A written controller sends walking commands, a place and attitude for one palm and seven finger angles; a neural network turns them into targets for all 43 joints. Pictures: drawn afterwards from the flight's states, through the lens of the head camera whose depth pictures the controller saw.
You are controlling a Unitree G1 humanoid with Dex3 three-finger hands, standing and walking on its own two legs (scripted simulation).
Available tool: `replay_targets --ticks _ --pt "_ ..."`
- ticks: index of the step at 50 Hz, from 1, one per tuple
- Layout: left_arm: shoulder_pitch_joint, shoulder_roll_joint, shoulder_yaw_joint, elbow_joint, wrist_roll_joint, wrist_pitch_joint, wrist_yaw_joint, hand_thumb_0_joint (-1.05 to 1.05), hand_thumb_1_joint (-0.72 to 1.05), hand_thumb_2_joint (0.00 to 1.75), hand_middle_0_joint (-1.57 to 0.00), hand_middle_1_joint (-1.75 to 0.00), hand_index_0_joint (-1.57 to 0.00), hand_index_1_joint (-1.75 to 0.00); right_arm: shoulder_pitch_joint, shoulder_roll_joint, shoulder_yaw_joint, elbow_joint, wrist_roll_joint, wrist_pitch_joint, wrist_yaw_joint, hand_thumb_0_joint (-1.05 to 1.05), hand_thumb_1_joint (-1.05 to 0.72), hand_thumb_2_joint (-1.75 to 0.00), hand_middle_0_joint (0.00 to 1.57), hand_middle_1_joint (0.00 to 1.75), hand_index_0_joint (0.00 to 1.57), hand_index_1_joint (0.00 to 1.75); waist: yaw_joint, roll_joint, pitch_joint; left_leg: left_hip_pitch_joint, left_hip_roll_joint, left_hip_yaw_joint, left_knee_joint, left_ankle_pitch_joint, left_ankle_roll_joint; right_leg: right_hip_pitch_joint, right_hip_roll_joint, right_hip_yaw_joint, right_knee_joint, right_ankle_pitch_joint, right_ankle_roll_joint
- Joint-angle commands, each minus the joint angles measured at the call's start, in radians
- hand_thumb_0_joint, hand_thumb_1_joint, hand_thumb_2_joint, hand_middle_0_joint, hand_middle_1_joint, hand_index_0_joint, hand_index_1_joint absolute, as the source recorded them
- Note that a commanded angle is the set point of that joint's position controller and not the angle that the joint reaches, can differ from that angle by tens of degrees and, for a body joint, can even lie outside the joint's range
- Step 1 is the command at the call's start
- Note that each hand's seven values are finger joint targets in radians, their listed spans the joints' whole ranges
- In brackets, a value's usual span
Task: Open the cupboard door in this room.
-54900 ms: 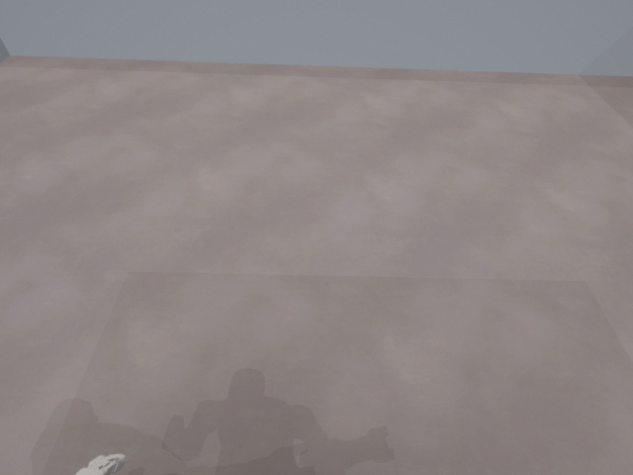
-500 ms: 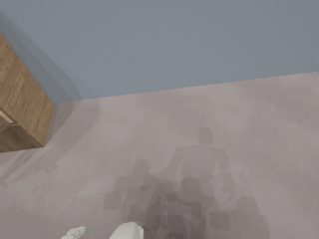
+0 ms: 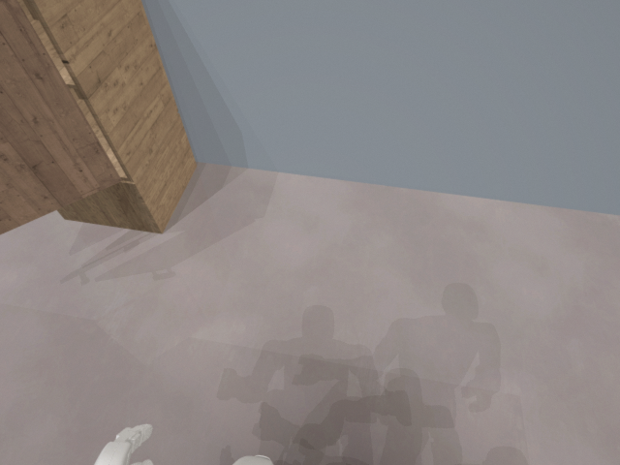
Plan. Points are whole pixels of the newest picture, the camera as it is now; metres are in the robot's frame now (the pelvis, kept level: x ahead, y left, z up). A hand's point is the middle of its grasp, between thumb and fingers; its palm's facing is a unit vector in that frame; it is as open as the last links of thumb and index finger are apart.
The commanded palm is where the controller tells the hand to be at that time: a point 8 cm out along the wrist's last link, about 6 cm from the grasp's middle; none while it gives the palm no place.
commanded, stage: turn to face it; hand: left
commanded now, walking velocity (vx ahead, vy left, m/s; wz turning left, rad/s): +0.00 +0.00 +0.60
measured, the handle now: out of the picture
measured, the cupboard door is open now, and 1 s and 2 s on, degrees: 47 47 47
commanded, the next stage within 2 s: take the last steps up to it in 0.90 s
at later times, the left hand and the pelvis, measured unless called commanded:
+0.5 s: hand out of the picture +0.02 +0.22 -0.16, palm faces +0.34 -0.91 -0.25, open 7.4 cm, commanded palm none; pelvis +0.00 -0.01 +0.01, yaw +19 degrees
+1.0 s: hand out of the picture -0.06 +0.16 -0.18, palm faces +0.57 -0.80 -0.19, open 7.4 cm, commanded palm none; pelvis +0.01 -0.02 +0.00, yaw +33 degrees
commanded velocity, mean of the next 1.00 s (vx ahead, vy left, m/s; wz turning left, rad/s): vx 0.01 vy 0.00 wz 0.46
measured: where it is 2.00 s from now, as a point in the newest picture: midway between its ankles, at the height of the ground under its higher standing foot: outside the picture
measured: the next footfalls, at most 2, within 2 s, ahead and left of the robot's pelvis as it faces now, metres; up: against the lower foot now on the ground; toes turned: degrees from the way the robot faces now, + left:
left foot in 0.32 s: +0.04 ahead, +0.13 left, +0.00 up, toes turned +16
right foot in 0.62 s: +0.11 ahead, -0.14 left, +0.00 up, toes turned +20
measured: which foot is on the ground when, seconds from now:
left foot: down 0.00-0.00, up 0.02-0.30, down 0.32-0.62, up 0.64-0.92, down 0.94-1.00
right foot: down 0.00-0.32, up 0.34-0.60, down 0.62-0.94, up 0.96-1.00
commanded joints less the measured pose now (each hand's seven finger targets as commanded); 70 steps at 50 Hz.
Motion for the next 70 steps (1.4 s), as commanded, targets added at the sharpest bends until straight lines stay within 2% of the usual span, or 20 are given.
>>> replay_targets --ticks 1,5,13,14,16,18,29,31,32,35,40,44,47,53,60,61,62,63,67,70 --pt "0.118 0.223 0.045 -0.049 0.013 -0.028 0.026 0.0 0.9 0.9 -0.2 -0.3 -0.2 -0.3 -0.105 -0.14 -0.05 -0.13 0.009 -0.02 0.002 0.0 -0.9 -0.9 0.2 0.3 0.2 0.3 0.069 -0.261 -0.096 -0.242 0.01 0.057 0.517 -0.354 -0.002 0.144 -0.455 0.392 -0.357 0.139 -0.225" --pt "-0.007 0.116 0.018 -0.076 0.009 -0.029 0.028 0.0 0.9 0.9 -0.2 -0.3 -0.2 -0.3 -0.054 -0.105 -0.042 -0.081 0.011 -0.003 0.019 0.0 -0.9 -0.9 0.2 0.3 0.2 0.3 -0.008 -0.275 -0.079 -0.199 0.063 0.12 0.546 -0.214 -0.032 0.142 -0.281 0.054 -0.247 0.447 -0.177" --pt "0.095 0.177 0.044 -0.031 0.006 -0.029 0.016 0.0 0.9 0.9 -0.2 -0.3 -0.2 -0.3 -0.059 -0.077 -0.019 -0.081 0.013 -0.027 0.024 0.0 -0.9 -0.9 0.2 0.3 0.2 0.3 0.017 -0.168 -0.131 0.073 0.016 0.239 -0.05 -0.039 -0.013 0.189 -0.29 -0.067 -0.032 0.584 -0.105" --pt "0.076 0.17 0.042 -0.038 -0.001 -0.025 0.013 0.0 0.9 0.9 -0.2 -0.3 -0.2 -0.3 0.001 -0.111 -0.029 -0.064 0.011 -0.032 0.022 0.0 -0.9 -0.9 0.2 0.3 0.2 0.3 -0.024 -0.103 -0.158 0.205 0.04 0.197 -0.144 0.095 0.005 0.096 -0.277 -0.099 0.07 0.5 -0.063" --pt "0.007 0.059 0.011 -0.103 -0.006 -0.014 0.008 0.0 0.9 0.9 -0.2 -0.3 -0.2 -0.3 0.143 -0.295 -0.075 -0.047 -0.001 -0.036 0.004 0.0 -0.9 -0.9 0.2 0.3 0.2 0.3 -0.099 0.315 -0.202 0.389 0.45 -0.344 -0.223 0.672 0.247 -0.295 -0.07 -0.108 0.471 -0.333 0.047" --pt "-0.049 0.089 0.017 -0.108 0.003 -0.002 0.013 0.0 0.9 0.9 -0.2 -0.3 -0.2 -0.3 0.128 -0.27 -0.064 -0.041 -0.004 -0.036 -0.011 0.0 -0.9 -0.9 0.2 0.3 0.2 0.3 -0.082 0.156 -0.176 0.289 0.408 -0.274 -0.232 0.436 0.271 -0.302 -0.087 0.01 0.574 -0.238 0.021" --pt "0.126 0.075 0.025 -0.02 -0.002 -0.011 0.003 0.0 0.9 0.9 -0.2 -0.3 -0.2 -0.3 -0.081 -0.199 -0.053 -0.091 0.004 -0.022 -0.015 0.0 -0.9 -0.9 0.2 0.3 0.2 0.3 0.048 0.111 -0.129 -0.057 0.17 -0.143 -0.143 0.062 0.121 0.174 0.019 -0.042 -0.077 0.079 0.004" --pt "0.16 0.221 0.055 -0.025 0.021 -0.028 0.017 0.0 0.9 0.9 -0.2 -0.3 -0.2 -0.3 -0.085 -0.085 -0.037 -0.124 0.016 -0.021 -0.005 0.0 -0.9 -0.9 0.2 0.3 0.2 0.3 0.076 -0.313 -0.107 -0.287 -0.049 0.1 0.248 -0.277 -0.005 0.259 -0.373 0.403 -0.363 -0.023 -0.144" --pt "0.141 0.221 0.045 -0.037 0.015 -0.028 0.022 0.0 0.9 0.9 -0.2 -0.3 -0.2 -0.3 -0.112 -0.128 -0.043 -0.128 0.008 -0.02 0.001 0.0 -0.9 -0.9 0.2 0.3 0.2 0.3 0.079 -0.297 -0.085 -0.247 0.0 0.065 0.482 -0.35 0.005 0.122 -0.454 0.43 -0.381 0.041 -0.218" --pt "0.01 0.125 0.022 -0.062 0.01 -0.028 0.023 0.0 0.9 0.9 -0.2 -0.3 -0.2 -0.3 -0.046 -0.105 -0.046 -0.072 0.005 -0.002 0.013 0.0 -0.9 -0.9 0.2 0.3 0.2 0.3 -0.009 -0.258 -0.068 -0.203 0.046 0.086 0.614 -0.204 -0.009 0.071 -0.292 0.162 -0.299 0.213 -0.175" --pt "0.123 0.142 0.027 -0.015 0.019 -0.037 0.024 0.0 0.9 0.9 -0.2 -0.3 -0.2 -0.3 -0.122 -0.042 -0.012 -0.074 0.017 -0.018 0.018 0.0 -0.9 -0.9 0.2 0.3 0.2 0.3 0.055 -0.198 -0.09 -0.1 0.028 0.196 0.232 -0.23 -0.023 0.219 -0.282 0.033 -0.187 0.587 -0.174" --pt "0.116 0.157 0.032 0.013 0.006 -0.034 0.016 0.0 0.9 0.9 -0.2 -0.3 -0.2 -0.3 -0.025 -0.053 -0.004 -0.035 0.015 -0.035 0.009 0.0 -0.9 -0.9 0.2 0.3 0.2 0.3 0.007 -0.175 -0.12 0.128 0.011 0.206 -0.101 0.0 -0.002 0.144 -0.254 -0.016 -0.073 0.531 -0.105" --pt "0.055 0.045 -0.004 -0.032 -0.007 -0.011 0.013 0.0 0.9 0.9 -0.2 -0.3 -0.2 -0.3 0.089 -0.246 -0.044 -0.014 -0.002 -0.04 -0.014 0.0 -0.9 -0.9 0.2 0.3 0.2 0.3 -0.06 0.269 -0.154 0.302 0.427 -0.272 -0.253 0.565 0.243 -0.194 -0.062 -0.065 0.339 -0.293 0.025" --pt "0.04 0.033 0.004 0.028 0.004 -0.003 -0.007 0.0 0.9 0.9 -0.2 -0.3 -0.2 -0.3 0.021 -0.155 -0.01 -0.011 -0.007 -0.057 -0.036 0.0 -0.9 -0.9 0.2 0.3 0.2 0.3 -0.01 0.174 -0.12 0.219 0.271 -0.112 -0.271 0.261 0.208 -0.182 -0.034 -0.014 0.419 -0.131 -0.006" --pt "0.166 0.021 0.011 0.081 0.008 -0.041 -0.027 0.0 0.9 0.9 -0.2 -0.3 -0.2 -0.3 0.001 -0.147 -0.017 0.006 0.004 -0.058 -0.023 0.0 -0.9 -0.9 0.2 0.3 0.2 0.3 0.057 0.087 -0.106 0.006 0.157 -0.065 -0.184 -0.188 0.15 0.209 0.025 -0.092 -0.108 0.003 -0.026" --pt "0.236 0.068 0.024 0.102 0.016 -0.052 -0.02 0.0 0.9 0.9 -0.2 -0.3 -0.2 -0.3 -0.013 -0.094 -0.011 -0.003 0.012 -0.06 -0.018 0.0 -0.9 -0.9 0.2 0.3 0.2 0.3 0.095 -0.07 -0.091 -0.17 0.066 0.03 -0.011 -0.253 0.099 0.361 -0.09 0.049 -0.249 -0.101 -0.057" --pt "0.301 0.169 0.047 0.113 0.024 -0.058 -0.008 0.0 0.9 0.9 -0.2 -0.3 -0.2 -0.3 -0.054 -0.031 0.0 -0.047 0.016 -0.065 -0.009 0.0 -0.9 -0.9 0.2 0.3 0.2 0.3 0.137 -0.371 -0.034 -0.388 -0.032 0.154 0.255 -0.331 0.036 0.417 -0.372 0.438 -0.422 -0.276 -0.159" --pt "0.311 0.175 0.042 0.11 0.014 -0.062 0.001 0.0 0.9 0.9 -0.2 -0.3 -0.2 -0.3 -0.125 -0.104 -0.011 -0.071 -0.003 -0.061 0.003 0.0 -0.9 -0.9 0.2 0.3 0.2 0.3 0.143 -0.273 0.037 -0.423 0.029 0.072 0.452 -0.317 0.035 0.278 -0.473 0.564 -0.502 -0.343 -0.231" --pt "0.166 0.059 0.011 0.093 0.008 -0.09 0.005 0.0 0.9 0.9 -0.2 -0.3 -0.2 -0.3 -0.086 -0.075 -0.018 -0.021 -0.006 -0.049 0.027 0.0 -0.9 -0.9 0.2 0.3 0.2 0.3 0.035 -0.226 0.097 -0.365 0.115 0.075 0.52 -0.028 0.005 0.155 -0.321 0.217 -0.465 -0.046 -0.166" --pt "0.244 0.061 0.008 0.137 0.01 -0.109 0.005 0.0 0.9 0.9 -0.2 -0.3 -0.2 -0.3 -0.104 -0.023 -0.005 -0.011 0.004 -0.055 0.039 0.0 -0.9 -0.9 0.2 0.3 0.2 0.3 0.051 -0.167 0.051 -0.32 0.094 0.168 0.368 -0.002 -0.014 0.26 -0.28 0.054 -0.4 0.369 -0.149"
